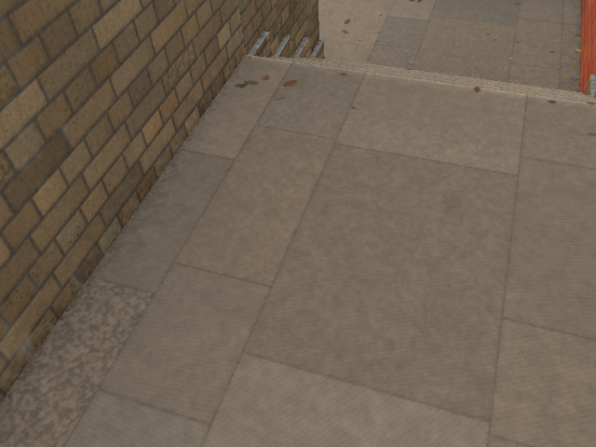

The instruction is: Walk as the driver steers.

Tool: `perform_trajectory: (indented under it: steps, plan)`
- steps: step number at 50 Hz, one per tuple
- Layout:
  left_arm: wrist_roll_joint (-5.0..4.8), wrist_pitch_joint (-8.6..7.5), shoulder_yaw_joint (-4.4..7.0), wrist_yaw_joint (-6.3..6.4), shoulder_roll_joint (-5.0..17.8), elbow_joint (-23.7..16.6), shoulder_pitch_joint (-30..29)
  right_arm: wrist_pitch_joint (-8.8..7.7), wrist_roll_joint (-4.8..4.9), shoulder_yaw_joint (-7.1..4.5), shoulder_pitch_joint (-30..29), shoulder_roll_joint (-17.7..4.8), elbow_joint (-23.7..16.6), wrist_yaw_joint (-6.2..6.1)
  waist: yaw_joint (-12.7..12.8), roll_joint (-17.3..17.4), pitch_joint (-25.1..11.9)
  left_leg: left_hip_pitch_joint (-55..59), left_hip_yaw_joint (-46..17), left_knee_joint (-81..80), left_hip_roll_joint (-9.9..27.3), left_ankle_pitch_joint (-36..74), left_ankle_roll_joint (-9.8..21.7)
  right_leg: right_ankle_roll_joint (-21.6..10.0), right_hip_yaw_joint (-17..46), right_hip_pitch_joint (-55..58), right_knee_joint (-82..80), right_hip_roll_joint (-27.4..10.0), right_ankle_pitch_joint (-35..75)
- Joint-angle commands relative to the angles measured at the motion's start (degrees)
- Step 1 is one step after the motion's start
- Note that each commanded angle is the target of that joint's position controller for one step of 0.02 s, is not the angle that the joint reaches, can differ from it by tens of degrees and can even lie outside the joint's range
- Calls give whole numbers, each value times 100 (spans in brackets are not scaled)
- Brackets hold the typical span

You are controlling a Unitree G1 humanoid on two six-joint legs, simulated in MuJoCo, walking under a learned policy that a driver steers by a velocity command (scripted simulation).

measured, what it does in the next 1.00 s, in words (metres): walks ahead: left foot, then right foot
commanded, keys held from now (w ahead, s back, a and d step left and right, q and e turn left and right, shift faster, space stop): w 0.50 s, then w+e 0.50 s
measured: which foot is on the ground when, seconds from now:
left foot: up 0.00-0.18, down 0.20-0.76, up 0.78-1.00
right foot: down 0.00-0.22, up 0.24-0.74, down 0.76-1.00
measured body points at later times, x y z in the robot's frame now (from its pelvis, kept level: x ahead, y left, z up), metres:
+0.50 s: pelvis +0.31 +0.06 +0.00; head +0.32 +0.07 +0.45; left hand +0.46 +0.33 -0.11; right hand +0.30 -0.19 -0.14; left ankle +0.28 +0.15 -0.75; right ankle +0.45 -0.12 -0.67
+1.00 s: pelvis +0.61 -0.02 +0.00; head +0.64 -0.03 +0.45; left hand +0.73 +0.24 -0.12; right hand +0.72 -0.31 -0.11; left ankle +0.73 +0.15 -0.68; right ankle +0.61 -0.08 -0.75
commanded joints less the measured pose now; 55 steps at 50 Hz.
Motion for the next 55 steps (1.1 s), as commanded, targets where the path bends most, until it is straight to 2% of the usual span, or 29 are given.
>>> perform_trajectory:
  steps: [1, 3, 6, 8, 9, 10, 11, 12, 13, 14, 15, 17, 19, 22, 24, 27, 32, 35, 37, 38, 39, 40, 41, 42, 43, 44, 47, 51, 55]
  plan:
    - [-49, -73, 129, 26, 881, -255, 145, -52, -21, 93, -1015, 3, -601, 134, 52, -680, 772, -77, 249, -692, -157, 508, 62, -611, 607, -402, -734, -1130, 1492]
    - [-87, -68, 141, 2, 907, -242, 273, -70, -16, 128, -1304, -18, -757, 217, 83, -682, 880, -5, 288, -951, -203, 462, 187, -660, 532, -154, -694, -1257, 1701]
    - [-130, 11, 230, 28, 1103, -201, 294, -130, -90, 123, -1359, -153, -848, 273, -119, -746, 923, 261, 310, -1242, -268, 1, 498, -641, 372, 294, -357, -1524, 2759]
    - [-172, 60, 285, 71, 1255, -239, 114, -149, -151, -9, -666, -478, -688, 278, -586, -947, 415, 1260, 429, -1324, -571, -502, 553, -488, 298, 572, 441, -1578, 4439]
    - [-132, 129, 278, 86, 1285, -260, -30, -144, -135, -148, 360, -683, -386, 244, -1124, -960, -183, 2466, 627, -1309, -819, -515, 625, -405, 143, 410, 1555, -1382, 5377]
    - [-57, 121, 212, 81, 1142, -398, -85, -95, -140, -285, 1421, -1061, -76, 173, -1520, -772, -970, 4271, 55, -989, -297, -337, 854, -200, 46, -666, 3006, -1131, 4453]
    - [4, 29, -11, -6, 313, -456, 860, -43, -262, -409, 2042, -1642, 61, 174, -1066, 936, -2261, 6733, -2645, -1347, 1285, -1512, 1833, 160, 139, -2903, 5395, -69, 727]
    - [-192, -150, -41, -56, 292, -338, 895, -15, -263, -265, 2085, -1245, 121, 233, -1139, 1398, -2886, 6838, -4700, -2904, 1768, -2711, 2135, 151, 968, -3635, 6544, 371, -1725]
    - [-346, -241, 138, -74, 953, -581, 7, -68, -169, -121, 1529, -763, 82, 237, -1132, 901, -1683, 5945, -3821, -3017, 1489, -2844, 1708, 0, 989, -4269, 6970, -71, -1505]
    - [-355, -280, 161, -40, 1059, -804, -596, -122, -159, -24, 941, -504, -29, 231, -974, 305, -900, 4903, -2904, -3083, 1284, -2335, 1457, -114, 769, -4364, 6783, -404, -971]
    - [-265, -262, 196, 9, 1027, -840, -824, -185, -222, 53, 556, -299, -61, 255, -750, -130, -459, 3936, -2178, -3225, 1073, -1584, 1337, -130, 685, -4090, 6413, -687, -418]
    - [-165, -115, 227, 19, 759, -836, -601, -250, -314, 128, 422, -67, 52, 281, -391, 160, -251, 3068, -1390, -3516, 684, -1093, 1213, -154, 740, -3419, 5893, -971, 86]
    - [-192, 25, 274, 18, 681, -850, -549, -271, -286, 112, 604, -199, 177, 220, -271, 185, 8, 2710, -1006, -3739, 615, -825, 1273, -92, 621, -3429, 5585, -1013, 97]
    - [-92, 90, 320, 33, 756, -1169, -1286, -267, -264, 71, 969, -450, 327, 86, -363, 79, 372, 2705, -726, -3969, 603, -669, 1340, 135, 520, -4131, 4701, -1046, 879]
    - [-50, 72, 332, -11, 767, -1306, -1700, -231, -272, 78, 1119, -495, 343, 36, -474, 45, 458, 2776, -439, -3974, 455, -428, 1249, 195, 423, -4184, 3798, -982, 1623]
    - [-109, 44, 264, -115, 617, -1461, -2317, -216, -235, 63, 1376, -611, 389, -7, -690, 106, 487, 2921, 6, -4036, 333, -307, 1086, 172, 116, -3741, 2609, -710, 2399]
    - [-195, 61, 218, -294, 694, -1794, -2955, -115, -237, 8, 1812, -646, 596, -28, -906, -21, 610, 4386, 302, -3642, 815, 6, 936, -109, 220, -4251, 1980, -574, 1997]
    - [-175, 48, 281, -385, 888, -1926, -2739, -16, -230, -64, 1617, -819, 507, -54, -669, 195, 329, 4814, 520, -2828, 951, 1835, 758, -371, -58, -3725, 1932, -278, 1133]
    - [-166, 73, 538, -374, 1326, -1615, -1361, 93, -273, -60, 1449, -852, 368, -100, 29, 245, -506, 4514, 888, -903, 645, 3401, 496, -640, -377, -1881, 1800, 248, 1013]
    - [-140, 102, 711, -305, 1821, -1462, -413, 85, -355, 16, 1549, -752, 178, -139, 297, -350, -1190, 3103, 992, 904, 401, 2026, 281, -1009, 934, -59, 1884, -520, 1193]
    - [-165, 90, 793, -309, 2275, -1447, -167, -103, -450, 301, 2156, 120, 10, 0, -212, -1770, -1896, 496, 536, 2974, -920, -2766, -126, -2196, 4250, 2024, 1163, -1911, 77]
    - [-148, 92, 647, -286, 1721, -1449, -16, -359, -221, 200, 1703, -403, 21, 86, 95, -1213, -2153, -245, -510, 3623, -872, -3406, -5, -2107, 4942, 2359, 472, -1951, -367]
    - [-119, 70, 591, -243, 1495, -1510, -356, -514, -37, 121, 1141, -709, -180, 127, 101, -1061, -1310, -702, -551, 3618, -557, -2977, 146, -1788, 4070, 1788, 443, -1759, 48]
    - [-103, 45, 549, -225, 1376, -1658, -783, -588, -68, 131, 812, -714, -260, 92, -59, -408, -893, -515, -521, 3226, -289, -2496, 202, -1618, 3373, 927, 394, -1530, 684]
    - [-69, 39, 500, -229, 1221, -1773, -1146, -579, -175, 76, 661, -730, -264, 45, -286, -74, -528, -152, -480, 2698, -115, -2249, 168, -1513, 2822, 42, 303, -1332, 1400]
    - [-6, 30, 453, -217, 1103, -1853, -1315, -507, -230, 34, 719, -748, -286, 24, -496, -152, -459, 291, -517, 2410, 9, -2137, 139, -1472, 2521, -490, 177, -1188, 1838]
    - [-86, 35, 483, -142, 1241, -1893, -1201, -309, -334, 30, 702, -514, -412, -9, -656, -312, -235, 529, -378, 1530, 27, -1954, -115, -1519, 2096, -1195, -69, -1013, 2227]
    - [-136, 102, 554, 18, 1460, -1883, -836, -273, -358, 75, -241, -360, -739, -12, -391, -464, 35, 580, -253, -255, -247, -445, -335, -1233, 1640, -1600, -114, -625, 1851]
    - [-162, 161, 562, 35, 1456, -1803, -503, -327, -253, 98, -893, -351, -1016, 55, -126, -674, 76, 1127, -237, -1308, -551, 425, -294, -960, 1788, -1660, 42, -572, 1234]
Keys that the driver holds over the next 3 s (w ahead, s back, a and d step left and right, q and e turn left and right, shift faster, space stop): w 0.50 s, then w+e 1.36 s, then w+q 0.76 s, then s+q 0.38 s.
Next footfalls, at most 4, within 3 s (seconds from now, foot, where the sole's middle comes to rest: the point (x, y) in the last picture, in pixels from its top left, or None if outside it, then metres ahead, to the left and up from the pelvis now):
0.20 left None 0.32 0.15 -0.78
0.76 right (390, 393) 0.65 -0.08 -0.78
1.24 left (339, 280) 0.97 0.05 -0.78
1.76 right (475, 257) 1.07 -0.33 -0.78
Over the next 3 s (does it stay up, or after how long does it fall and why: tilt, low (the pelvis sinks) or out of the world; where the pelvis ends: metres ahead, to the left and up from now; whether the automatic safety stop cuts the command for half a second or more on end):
stays up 1.53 -0.48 -0.01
